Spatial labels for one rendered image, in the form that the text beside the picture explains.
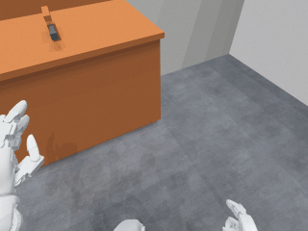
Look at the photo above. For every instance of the counter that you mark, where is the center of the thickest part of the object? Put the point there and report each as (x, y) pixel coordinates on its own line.
(100, 80)

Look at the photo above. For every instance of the robot left thigh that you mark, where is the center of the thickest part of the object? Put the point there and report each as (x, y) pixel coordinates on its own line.
(130, 225)

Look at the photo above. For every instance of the robot left forearm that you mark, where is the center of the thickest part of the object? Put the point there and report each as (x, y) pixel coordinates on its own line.
(10, 218)

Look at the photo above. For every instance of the robot left hand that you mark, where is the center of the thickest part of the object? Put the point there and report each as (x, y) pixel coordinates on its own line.
(12, 126)

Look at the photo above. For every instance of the tap lever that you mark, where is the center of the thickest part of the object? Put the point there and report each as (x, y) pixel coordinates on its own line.
(53, 34)

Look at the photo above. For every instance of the robot right hand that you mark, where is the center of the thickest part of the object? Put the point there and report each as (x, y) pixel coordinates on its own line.
(244, 223)

